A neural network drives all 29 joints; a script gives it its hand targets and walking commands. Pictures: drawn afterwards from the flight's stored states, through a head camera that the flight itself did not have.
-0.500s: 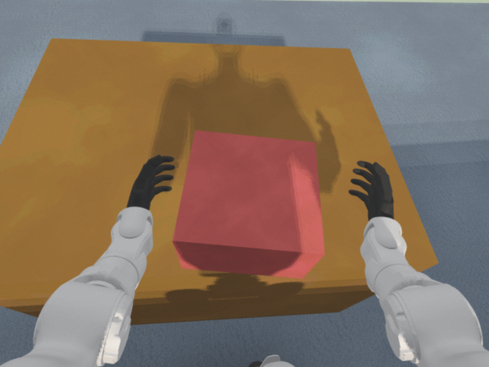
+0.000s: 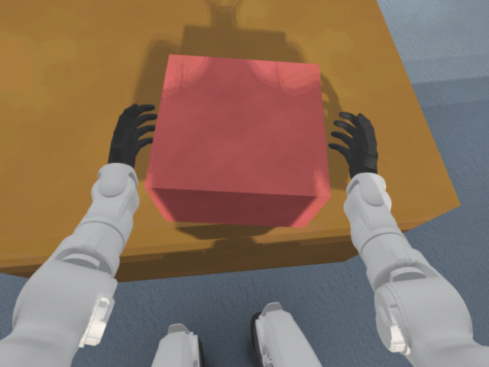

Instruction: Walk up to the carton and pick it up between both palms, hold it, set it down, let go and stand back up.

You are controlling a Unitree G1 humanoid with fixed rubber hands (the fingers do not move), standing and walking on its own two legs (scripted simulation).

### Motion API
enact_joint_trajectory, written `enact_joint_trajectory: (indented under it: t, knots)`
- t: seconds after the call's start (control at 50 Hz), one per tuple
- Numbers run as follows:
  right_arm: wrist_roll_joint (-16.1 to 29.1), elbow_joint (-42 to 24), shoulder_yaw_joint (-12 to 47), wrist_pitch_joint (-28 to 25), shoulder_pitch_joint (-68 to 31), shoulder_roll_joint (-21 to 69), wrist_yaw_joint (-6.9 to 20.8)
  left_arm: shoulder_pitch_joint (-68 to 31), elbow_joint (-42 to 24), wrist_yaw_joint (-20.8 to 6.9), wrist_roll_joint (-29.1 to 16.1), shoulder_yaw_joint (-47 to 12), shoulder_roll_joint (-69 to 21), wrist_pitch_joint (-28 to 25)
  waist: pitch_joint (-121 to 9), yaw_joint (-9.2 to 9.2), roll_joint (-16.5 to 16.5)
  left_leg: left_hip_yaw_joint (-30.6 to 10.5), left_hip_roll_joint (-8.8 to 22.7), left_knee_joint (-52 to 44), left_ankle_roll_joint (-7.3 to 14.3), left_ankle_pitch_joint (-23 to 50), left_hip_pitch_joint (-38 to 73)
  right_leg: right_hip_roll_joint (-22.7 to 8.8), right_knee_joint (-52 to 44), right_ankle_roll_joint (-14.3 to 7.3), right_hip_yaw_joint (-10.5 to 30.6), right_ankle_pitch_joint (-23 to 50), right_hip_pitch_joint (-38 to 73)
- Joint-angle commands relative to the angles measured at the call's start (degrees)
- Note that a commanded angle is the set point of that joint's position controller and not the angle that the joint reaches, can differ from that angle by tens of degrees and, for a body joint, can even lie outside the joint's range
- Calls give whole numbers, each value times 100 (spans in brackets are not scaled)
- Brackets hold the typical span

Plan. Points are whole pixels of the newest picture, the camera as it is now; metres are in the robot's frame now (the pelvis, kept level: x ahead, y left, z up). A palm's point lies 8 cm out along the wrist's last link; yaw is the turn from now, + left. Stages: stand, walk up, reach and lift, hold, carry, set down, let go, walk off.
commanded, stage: set down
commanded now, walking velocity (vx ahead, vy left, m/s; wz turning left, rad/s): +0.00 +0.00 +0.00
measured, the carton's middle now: (240, 145) +0.47 -0.05 +0.01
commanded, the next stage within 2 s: none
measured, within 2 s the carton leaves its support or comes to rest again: neither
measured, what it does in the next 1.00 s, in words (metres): rises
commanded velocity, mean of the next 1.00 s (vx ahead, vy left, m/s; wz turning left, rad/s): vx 0.00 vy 0.00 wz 0.00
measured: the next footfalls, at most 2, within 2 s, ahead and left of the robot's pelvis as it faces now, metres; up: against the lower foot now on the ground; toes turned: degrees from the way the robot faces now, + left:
none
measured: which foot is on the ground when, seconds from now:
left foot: down 0.00-1.00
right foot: down 0.00-1.00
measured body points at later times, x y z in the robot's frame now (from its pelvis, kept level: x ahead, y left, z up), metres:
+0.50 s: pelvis +0.04 -0.01 +0.11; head +0.04 -0.01 +0.56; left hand +0.49 +0.15 +0.23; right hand +0.41 -0.30 +0.22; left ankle +0.04 +0.13 -0.63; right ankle +0.07 -0.11 -0.63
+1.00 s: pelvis +0.03 +0.01 +0.10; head +0.07 +0.00 +0.55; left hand +0.39 +0.16 +0.10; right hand +0.32 -0.29 +0.11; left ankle +0.04 +0.13 -0.63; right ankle +0.07 -0.11 -0.63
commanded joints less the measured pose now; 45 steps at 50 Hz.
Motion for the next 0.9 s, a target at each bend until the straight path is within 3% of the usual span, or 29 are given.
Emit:
enact_joint_trajectory:
  t: [0.0,0.06,0.08,0.1,0.12,0.14,0.16,0.2,0.22,0.24,0.26,0.28,0.3,0.32,0.34,0.36,0.42,0.44,0.5,0.56,0.62,0.64,0.7,0.74,0.78,0.8,0.88]
  knots:
    - [54,-1828,-211,155,-1981,-1553,-84,-2479,-2033,119,148,444,1327,272,-6885,-262,236,159,-395,-463,-328,1693,3307,298,-836,378,-43,1902,4092]
    - [277,-2140,-55,504,-1912,-1630,-7,-2439,-2459,118,128,502,1430,649,-6358,-163,95,185,-416,-581,-261,1819,3335,309,-1009,446,59,1962,4446]
    - [522,-2865,203,195,1991,-1532,-21,1841,-3779,-18,539,408,-52,897,-6256,-393,-67,6,-234,-1118,-435,3599,5585,567,-1302,323,-39,4266,5933]
    - [481,-3256,-40,147,774,-1709,-113,587,-4168,-206,843,872,740,1159,-5969,-144,233,95,-336,-1279,-481,4114,5452,454,-1590,362,36,4488,5901]
    - [369,-3498,-342,273,-12,-1911,-138,-208,-4383,-232,784,828,927,1424,-5619,-239,169,107,-348,-1587,-512,3674,5445,415,-1880,366,34,4067,5821]
    - [279,-3852,-545,545,-461,-2027,-88,-808,-4498,-167,701,878,1143,1643,-5300,-122,85,162,-347,-1987,-453,2730,5250,376,-2213,288,118,3066,5784]
    - [284,-3978,-415,835,64,-1937,-20,-277,-4441,-112,575,717,1015,1863,-4626,-108,-121,144,-291,-2387,-340,2281,5286,337,-2434,224,124,2722,5963]
    - [381,-4576,-233,1259,279,-1880,110,22,-5344,2,449,696,966,2234,-4084,107,-103,178,-244,-2843,-251,2729,5531,309,-2681,168,160,3150,6307]
    - [436,-4714,-218,1419,186,-1926,169,8,-5495,15,418,633,940,2394,-3848,65,-210,157,-228,-2984,-236,2960,5814,303,-2809,193,150,3410,6399]
    - [508,-4808,-168,1522,347,-1916,249,114,-5584,31,415,700,910,2453,-3705,181,-228,164,-235,-3181,-218,2950,6050,273,-2980,185,176,3448,6642]
    - [508,-4855,-144,1641,301,-1846,283,47,-5417,-8,368,727,918,2480,-3376,166,-431,192,-261,-3312,-122,2810,5974,217,-3114,229,254,3528,6852]
    - [501,-4704,-4,1761,326,-1729,322,165,-5043,-43,388,856,896,2481,-2880,339,-639,202,-274,-3523,-13,2585,5752,143,-3220,247,342,3599,7152]
    - [476,-4361,25,1893,117,-1681,340,-47,-4554,-102,423,940,984,2501,-2415,370,-733,211,-298,-3736,90,2196,5480,40,-3288,282,426,3609,7319]
    - [444,-3930,74,2051,-310,-1590,324,-574,-3941,-161,438,1009,1110,2505,-1916,433,-845,227,-349,-3929,226,1564,5175,-102,-3377,323,538,3356,7298]
    - [458,-3250,184,2208,-238,-1467,335,-496,-3345,-220,497,962,1002,2548,-1182,430,-895,154,-329,-4102,300,1299,5320,-122,-3516,326,532,2957,7122]
    - [457,-2873,301,2280,-586,-1387,316,-838,-2665,-316,499,1014,1102,2512,-902,454,-1149,182,-372,-4148,414,1041,5338,-218,-3688,381,588,2624,6931]
    - [625,-1438,657,2317,-383,-1149,181,-520,-922,-615,675,930,889,2378,110,313,-1312,98,-400,-4133,491,1008,5803,-300,-4024,309,579,2036,6712]
    - [641,-1054,736,2236,-222,-1101,109,-286,-493,-727,760,918,799,2297,411,228,-1328,81,-362,-4158,495,1138,5808,-287,-4058,312,571,2186,6887]
    - [653,-404,752,1680,305,-879,-52,181,-68,-940,1049,778,447,1747,623,25,-953,67,-279,-4205,288,1549,6029,-155,-4151,244,344,2110,7084]
    - [411,-716,458,1011,91,-889,-105,-135,-360,-815,1039,641,466,1115,45,-12,-500,112,-241,-4052,108,1768,6333,-1,-4134,162,68,1630,6696]
    - [-49,-1220,-215,595,-844,-1115,-76,-1345,-849,-382,661,410,675,633,-539,-100,-116,91,-142,-4033,-2,693,6077,100,-3908,103,-196,667,5879]
    - [-120,-1519,-238,456,-427,-1087,-41,-902,-1250,-220,631,381,551,487,-985,-26,-34,96,-108,-4002,-39,719,6204,132,-3760,120,-256,946,6028]
    - [-262,-2169,-608,267,-195,-1327,24,-837,-2407,98,406,190,533,197,-2186,-117,414,112,-74,-3583,-335,1523,6582,235,-3449,109,-381,1722,5806]
    - [-281,-2482,-623,182,443,-1398,24,-140,-2944,139,429,235,487,108,-2676,-137,434,75,-88,-3307,-459,2182,6886,290,-3321,110,-375,2292,5904]
    - [-228,-2621,-542,216,664,-1405,38,274,-3028,101,420,220,522,143,-2849,-91,349,63,-119,-3219,-449,2281,6815,292,-3277,115,-322,2458,6004]
    - [-199,-2715,-560,265,609,-1472,69,211,-3122,108,389,179,578,152,-2843,-48,455,63,-114,-3257,-453,2032,6599,299,-3242,91,-304,2267,5988]
    - [49,-3213,-289,340,1435,-1335,169,1289,-3557,42,320,298,564,275,-2512,115,-53,27,-158,-3348,-268,2098,6332,280,-3208,137,-154,2579,6462]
